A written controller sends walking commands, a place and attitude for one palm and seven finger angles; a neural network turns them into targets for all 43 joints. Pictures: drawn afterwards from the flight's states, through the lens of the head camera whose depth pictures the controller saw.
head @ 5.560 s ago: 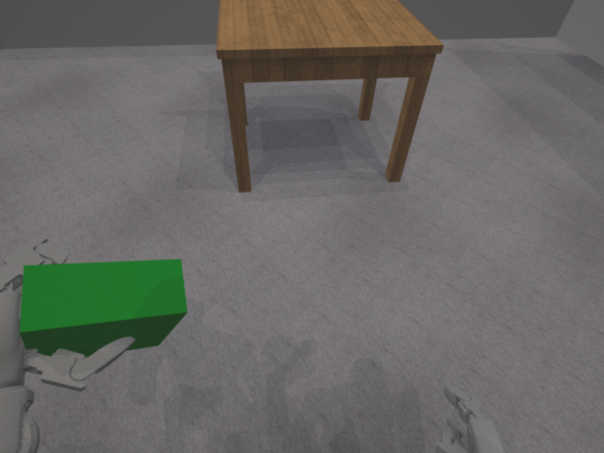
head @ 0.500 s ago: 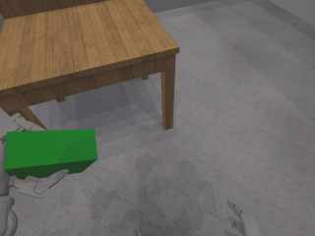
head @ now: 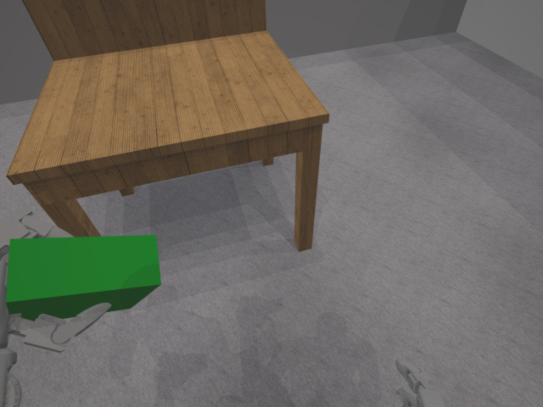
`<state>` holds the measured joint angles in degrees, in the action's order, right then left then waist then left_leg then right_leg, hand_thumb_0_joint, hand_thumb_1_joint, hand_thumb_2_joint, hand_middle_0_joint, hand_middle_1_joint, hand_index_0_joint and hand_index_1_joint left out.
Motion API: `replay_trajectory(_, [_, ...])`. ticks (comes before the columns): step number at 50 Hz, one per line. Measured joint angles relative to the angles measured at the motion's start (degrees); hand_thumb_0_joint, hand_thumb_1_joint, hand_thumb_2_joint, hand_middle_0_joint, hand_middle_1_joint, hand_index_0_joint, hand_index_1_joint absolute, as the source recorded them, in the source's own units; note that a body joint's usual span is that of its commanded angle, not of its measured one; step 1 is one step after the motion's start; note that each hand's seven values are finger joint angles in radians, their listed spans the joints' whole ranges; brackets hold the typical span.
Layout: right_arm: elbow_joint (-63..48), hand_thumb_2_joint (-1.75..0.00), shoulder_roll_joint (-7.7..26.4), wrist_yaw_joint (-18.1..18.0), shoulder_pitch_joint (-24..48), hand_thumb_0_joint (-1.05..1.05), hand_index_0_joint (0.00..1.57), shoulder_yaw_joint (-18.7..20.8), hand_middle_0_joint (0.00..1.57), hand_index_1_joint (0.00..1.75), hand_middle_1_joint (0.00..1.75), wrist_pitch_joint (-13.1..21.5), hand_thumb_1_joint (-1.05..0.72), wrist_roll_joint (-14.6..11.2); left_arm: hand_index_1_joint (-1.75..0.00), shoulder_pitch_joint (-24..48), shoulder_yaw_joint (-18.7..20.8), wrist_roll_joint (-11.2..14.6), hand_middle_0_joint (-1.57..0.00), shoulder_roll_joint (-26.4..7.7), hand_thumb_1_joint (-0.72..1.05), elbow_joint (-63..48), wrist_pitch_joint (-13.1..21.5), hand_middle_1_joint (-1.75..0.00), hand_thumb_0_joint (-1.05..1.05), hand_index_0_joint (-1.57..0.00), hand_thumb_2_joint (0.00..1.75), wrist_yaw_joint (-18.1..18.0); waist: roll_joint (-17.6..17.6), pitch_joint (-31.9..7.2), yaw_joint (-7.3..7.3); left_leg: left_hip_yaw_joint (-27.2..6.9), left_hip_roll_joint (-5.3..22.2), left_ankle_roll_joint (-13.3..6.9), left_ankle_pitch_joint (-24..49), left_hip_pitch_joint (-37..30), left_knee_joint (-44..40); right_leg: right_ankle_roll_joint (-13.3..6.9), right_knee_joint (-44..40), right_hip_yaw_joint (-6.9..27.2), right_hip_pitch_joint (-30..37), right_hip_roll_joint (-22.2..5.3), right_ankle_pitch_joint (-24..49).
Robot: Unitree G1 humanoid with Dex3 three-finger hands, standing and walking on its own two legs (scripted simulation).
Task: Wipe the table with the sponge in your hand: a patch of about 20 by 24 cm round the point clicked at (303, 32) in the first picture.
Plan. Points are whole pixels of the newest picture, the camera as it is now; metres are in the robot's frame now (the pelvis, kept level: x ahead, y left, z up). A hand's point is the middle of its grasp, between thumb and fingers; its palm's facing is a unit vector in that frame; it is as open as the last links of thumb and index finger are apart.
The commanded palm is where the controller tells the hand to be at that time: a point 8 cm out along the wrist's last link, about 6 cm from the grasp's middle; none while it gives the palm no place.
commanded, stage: take the last steps up to it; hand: left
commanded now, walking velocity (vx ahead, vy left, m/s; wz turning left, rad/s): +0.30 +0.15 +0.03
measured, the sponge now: (104, 279) +0.22 +0.21 +0.16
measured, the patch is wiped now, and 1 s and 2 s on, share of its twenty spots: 0.00 0.00 0.00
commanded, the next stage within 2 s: none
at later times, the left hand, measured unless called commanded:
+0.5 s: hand (62, 206) +0.32 +0.29 +0.17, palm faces +0.41 -0.79 -0.45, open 9.7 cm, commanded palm +0.25 +0.33 +0.18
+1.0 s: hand (87, 157) +0.42 +0.31 +0.17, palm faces +0.33 -0.81 -0.48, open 9.7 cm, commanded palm +0.36 +0.37 +0.18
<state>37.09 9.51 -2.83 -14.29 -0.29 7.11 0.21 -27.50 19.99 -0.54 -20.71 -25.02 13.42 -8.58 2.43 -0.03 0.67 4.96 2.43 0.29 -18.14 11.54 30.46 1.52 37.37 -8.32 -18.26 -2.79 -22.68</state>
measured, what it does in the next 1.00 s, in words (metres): walks ahead: right foot, then left foot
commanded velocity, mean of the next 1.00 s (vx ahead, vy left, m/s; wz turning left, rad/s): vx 0.30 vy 0.15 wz -0.01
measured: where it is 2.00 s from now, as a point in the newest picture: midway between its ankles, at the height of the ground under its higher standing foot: (244, 370)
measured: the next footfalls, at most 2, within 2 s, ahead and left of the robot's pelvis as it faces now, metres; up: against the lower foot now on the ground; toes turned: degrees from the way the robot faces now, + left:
right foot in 0.02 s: +0.07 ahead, -0.10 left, +0.00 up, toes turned -9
left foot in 0.40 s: +0.16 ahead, +0.17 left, +0.00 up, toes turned +10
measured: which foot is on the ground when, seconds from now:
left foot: down 0.00-0.02, up 0.04-0.38, down 0.40-0.70, up 0.72-1.00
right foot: up 0.00-0.00, down 0.02-0.40, up 0.42-0.68, down 0.70-1.00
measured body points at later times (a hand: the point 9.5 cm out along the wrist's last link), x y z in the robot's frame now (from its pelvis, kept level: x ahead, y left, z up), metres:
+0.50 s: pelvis +0.08 +0.05 -0.01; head +0.12 +0.05 +0.44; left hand +0.29 +0.33 +0.20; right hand +0.26 -0.20 -0.09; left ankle +0.12 +0.17 -0.73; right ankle +0.03 -0.06 -0.68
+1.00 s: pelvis +0.20 +0.09 +0.00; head +0.25 +0.09 +0.45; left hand +0.39 +0.35 +0.20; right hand +0.35 -0.18 -0.09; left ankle +0.27 +0.23 -0.72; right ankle +0.15 -0.04 -0.73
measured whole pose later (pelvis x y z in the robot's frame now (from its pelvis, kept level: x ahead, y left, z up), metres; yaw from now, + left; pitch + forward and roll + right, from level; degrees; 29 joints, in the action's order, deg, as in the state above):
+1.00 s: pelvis +0.20 +0.09 +0.00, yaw -1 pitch +1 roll +2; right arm 34.9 14.9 -2.4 -11.2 2.8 3.6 0.5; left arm -30.4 20.5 -0.3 -20.7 -33.3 14.7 -9.1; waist -2.4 6.5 -0.2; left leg 8.2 4.4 0.5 -14.4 23.2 34.5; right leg 2.3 31.6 -8.6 -11.1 -8.6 -20.3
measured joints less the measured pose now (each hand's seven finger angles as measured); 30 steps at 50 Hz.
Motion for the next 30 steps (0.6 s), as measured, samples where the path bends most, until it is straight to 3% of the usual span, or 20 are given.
replay_trajectory(1, [-0.2, -0.9, -0.2, 0.1, 0.3, 0.01, 0.2, -0.3, 0.2, 0.3, 0.3, -0.1, -0.9, 0.0, -1.34, 0.6, 0.0, -0.1, -0.79, -0.4, -0.46, -0.1, 0.1, -1.34, -0.01, -0.79, 0.99, 0.0, 0.3, 0.3, 0.18, -0.2, 0.2, -0.3, -1.7, 1.4, 3.2, -1.5, -3.4, -0.3, 1.3, 0.1, 3.8])
replay_trajectory(3, [0.9, -0.9, 0.1, 0.5, 2.1, 0.01, 0.2, -0.3, 0.2, 0.3, 0.3, -1.1, -0.9, 0.0, -1.34, 3.0, -0.7, -0.1, -0.79, 0.2, -0.46, 0.8, 0.3, -1.34, -0.01, -0.79, 0.99, 0.4, 1.4, 1.7, 0.37, -1.9, 0.0, -0.8, -6.0, 6.3, 15.7, -4.1, -1.3, -1.2, 0.7, 0.2, 6.2])
replay_trajectory(6, [2.4, -0.9, 1.1, 1.3, 4.1, 0.01, 0.2, 0.0, 0.2, 0.3, 0.3, -2.9, -0.9, 0.0, -1.34, 3.9, -1.4, 0.7, -0.79, 1.8, -0.46, 1.8, 0.7, -1.34, -0.01, -0.79, 0.99, 1.2, 1.3, 3.2, 0.35, -3.1, -0.8, 0.2, -4.1, 13.8, 32.5, -4.5, -2.0, -1.3, 2.0, -0.4, 4.5])
replay_trajectory(8, [2.1, -0.9, 1.7, 1.4, 4.7, 0.01, 0.2, 0.2, 0.2, 0.3, 0.3, -3.8, -0.9, 0.0, -1.34, 2.1, -1.0, 0.8, -0.79, 2.2, -0.46, 1.0, 1.2, -1.34, -0.01, -0.79, 0.99, 1.4, 0.7, 3.8, -0.21, -2.8, 0.0, 0.8, -1.8, 17.4, 35.6, -3.9, -4.8, -1.2, 3.2, -0.7, 5.5])
replay_trajectory(10, [1.3, -0.9, 2.2, 1.3, 4.8, 0.01, 0.2, 0.7, 0.2, 0.3, 0.3, -4.2, -0.9, 0.0, -1.34, 0.1, -0.5, 0.7, -0.79, 1.8, -0.46, -0.5, 1.6, -1.34, -0.01, -0.79, 0.99, 1.4, -0.5, 4.4, -0.62, -2.0, 1.1, 1.0, -0.2, 18.9, 31.8, -3.6, -7.2, -0.9, 4.2, -1.4, 6.4])
replay_trajectory(13, [-0.4, -0.9, 3.3, 1.1, 4.2, 0.01, 0.2, 1.5, 0.2, 0.3, 0.3, -4.1, -0.9, 0.2, -1.34, -2.5, 0.3, 0.6, -0.79, 0.5, -0.46, -3.3, 1.8, -1.34, -0.01, -0.79, 0.99, 0.8, -2.5, 5.5, -0.54, 0.0, 2.2, 0.7, 1.1, 17.3, 19.2, -2.9, -9.2, -0.2, 5.4, -2.7, 6.8])
replay_trajectory(17, [-1.8, -0.9, 4.9, 0.5, 3.1, 0.01, 0.2, 2.8, 0.2, 0.3, 0.3, -3.6, -0.9, 0.3, -1.34, -3.4, 1.1, 0.5, -0.79, -0.5, -0.46, -6.5, 1.4, -1.34, -0.01, -0.79, 0.99, -0.3, -4.1, 6.0, 0.34, 3.0, 1.5, 0.1, 2.5, 12.0, 5.7, -1.2, -8.1, 0.9, 6.5, -4.2, 4.9])
replay_trajectory(20, [-3.0, -0.9, 6.0, -0.1, 2.4, 0.01, 0.2, 3.6, 0.2, 0.3, 0.3, -3.1, -0.9, 0.0, -1.34, -2.5, 1.8, 0.6, -0.79, -0.7, -0.46, -8.0, 1.5, -1.34, -0.01, -0.79, 0.99, -1.1, -3.5, 5.1, 0.45, 4.8, 0.9, -0.9, 7.4, 6.2, -2.8, 0.3, -2.7, 1.7, 5.8, -4.4, 1.0])
replay_trajectory(23, [-2.6, -0.9, 3.6, -0.4, 4.3, 0.01, 0.2, 4.1, 0.2, 0.3, 0.3, -2.7, -0.91, -0.4, -1.34, 2.0, 2.6, 0.6, -0.79, -1.8, -0.46, -4.9, 1.7, -1.34, -0.01, -0.79, 0.99, -1.2, -5.2, 5.5, 0.04, 5.8, 0.2, -1.5, 5.5, 6.9, 2.2, -0.1, 15.0, 5.0, -0.2, -4.1, -7.1])
replay_trajectory(25, [-2.2, -0.9, 1.9, -0.1, 5.1, 0.01, 0.2, 3.2, 0.2, 0.3, 0.3, -2.1, -0.91, -0.6, -1.34, 3.4, 2.7, 0.6, -0.79, -1.9, -0.46, -2.9, 1.0, -1.34, -0.01, -0.79, 0.99, -0.9, -4.9, 4.9, -0.67, 5.8, 0.6, -1.8, 3.8, 6.6, 2.6, 0.0, 23.2, 4.7, -4.4, -2.9, -8.3])
replay_trajectory(27, [-2.1, -0.9, 0.3, 0.4, 5.2, 0.01, 0.2, 2.1, 0.2, 0.3, 0.3, -1.4, -0.91, -0.8, -1.34, 2.7, 2.7, 0.8, -0.79, -1.5, -0.46, -3.1, 0.3, -1.34, -0.01, -0.79, 0.99, -0.7, -4.4, 4.3, -1.08, 6.1, 1.1, -1.8, 3.6, 5.8, 1.4, 0.2, 24.3, 3.3, -7.2, -2.6, -6.8])
replay_trajectory(30, [-2.3, -0.9, -1.3, 0.8, 4.3, 0.01, 0.2, 0.5, 0.2, 0.3, 0.3, -0.4, -0.9, -0.6, -1.34, 0.2, 1.9, 1.0, -0.79, -1.0, -0.46, -5.5, 0.3, -1.34, -0.01, -0.79, 0.99, -0.3, -3.1, 3.9, -1.15, 6.3, 1.6, -1.4, 3.5, 4.6, -0.1, 0.4, 16.2, 0.7, -7.3, -2.5, -3.7])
